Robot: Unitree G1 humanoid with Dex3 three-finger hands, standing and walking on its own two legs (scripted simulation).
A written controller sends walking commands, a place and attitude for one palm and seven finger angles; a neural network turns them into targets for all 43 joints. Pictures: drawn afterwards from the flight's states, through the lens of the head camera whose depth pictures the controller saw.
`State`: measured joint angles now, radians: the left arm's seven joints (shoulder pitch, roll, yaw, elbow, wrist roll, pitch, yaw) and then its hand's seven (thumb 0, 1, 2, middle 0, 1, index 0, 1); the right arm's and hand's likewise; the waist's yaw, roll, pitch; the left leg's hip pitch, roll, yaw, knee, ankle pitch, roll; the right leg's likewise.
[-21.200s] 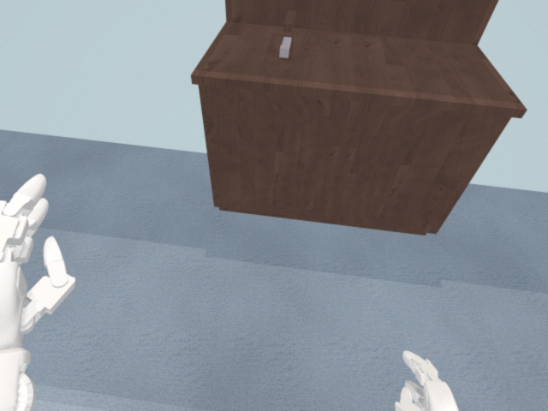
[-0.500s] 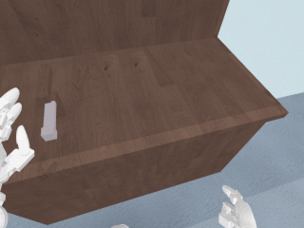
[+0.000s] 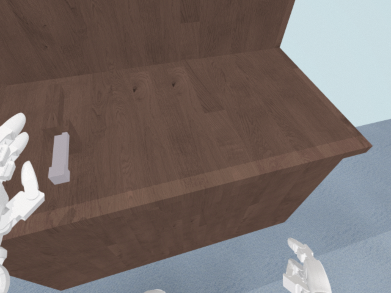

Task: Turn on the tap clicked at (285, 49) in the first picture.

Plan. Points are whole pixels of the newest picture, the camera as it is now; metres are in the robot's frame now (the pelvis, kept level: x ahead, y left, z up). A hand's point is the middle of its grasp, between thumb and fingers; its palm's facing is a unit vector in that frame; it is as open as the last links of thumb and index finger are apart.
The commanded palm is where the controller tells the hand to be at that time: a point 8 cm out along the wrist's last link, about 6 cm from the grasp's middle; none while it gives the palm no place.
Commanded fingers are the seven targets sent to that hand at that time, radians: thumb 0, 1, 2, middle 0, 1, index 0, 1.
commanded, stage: shuffle to correct the standing spot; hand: left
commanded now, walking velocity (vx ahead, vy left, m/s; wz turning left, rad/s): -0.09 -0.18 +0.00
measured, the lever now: (59, 174) +0.31 +0.30 +0.06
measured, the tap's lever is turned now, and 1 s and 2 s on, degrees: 0 0 0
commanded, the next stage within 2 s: come to a stop and stand still in 0.10 s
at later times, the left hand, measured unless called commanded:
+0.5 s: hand (41, 205) +0.21 +0.23 +0.16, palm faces +0.25 -0.88 -0.40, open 7.4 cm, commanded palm +0.15 +0.29 +0.18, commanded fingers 0.00 0.90 0.90 -0.20 -0.30 -0.20 -0.30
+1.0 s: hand out of the picture +0.17 +0.32 +0.17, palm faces +0.38 -0.86 -0.35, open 7.4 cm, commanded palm +0.12 +0.35 +0.18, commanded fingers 0.00 0.90 0.90 -0.20 -0.30 -0.20 -0.30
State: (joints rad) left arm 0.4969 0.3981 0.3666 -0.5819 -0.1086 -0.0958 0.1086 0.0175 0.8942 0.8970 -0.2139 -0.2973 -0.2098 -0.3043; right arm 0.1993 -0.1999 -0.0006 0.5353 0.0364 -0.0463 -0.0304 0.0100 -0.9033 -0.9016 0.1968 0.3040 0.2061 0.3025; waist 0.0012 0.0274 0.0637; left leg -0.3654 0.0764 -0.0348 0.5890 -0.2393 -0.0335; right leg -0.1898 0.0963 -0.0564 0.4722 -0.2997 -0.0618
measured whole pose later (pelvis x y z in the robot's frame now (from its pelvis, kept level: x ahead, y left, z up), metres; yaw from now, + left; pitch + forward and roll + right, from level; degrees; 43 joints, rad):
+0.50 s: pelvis -0.03 +0.02 +0.00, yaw -3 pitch -2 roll -1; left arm 0.44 0.35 0.35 -0.51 -0.05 -0.19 0.05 0.02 0.90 0.90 -0.21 -0.30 -0.20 -0.30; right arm 0.20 -0.24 -0.03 0.51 0.03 -0.16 0.01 0.01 -0.90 -0.90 0.20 0.30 0.21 0.30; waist 0.00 0.01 0.10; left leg -0.36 0.05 0.03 0.63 -0.24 0.00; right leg -0.23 0.06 -0.04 0.56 -0.30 -0.05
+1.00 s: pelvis -0.05 +0.07 +0.01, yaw -2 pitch -3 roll -2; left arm 0.38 0.35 0.34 -0.44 0.00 -0.20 0.11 0.02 0.89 0.90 -0.21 -0.30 -0.21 -0.30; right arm 0.24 -0.16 0.05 0.57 0.01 -0.15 -0.02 0.01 -0.90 -0.90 0.20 0.30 0.21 0.30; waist 0.03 -0.02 0.05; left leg -0.28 -0.04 0.00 0.47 -0.15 0.07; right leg -0.18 0.01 0.00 0.41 -0.21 0.01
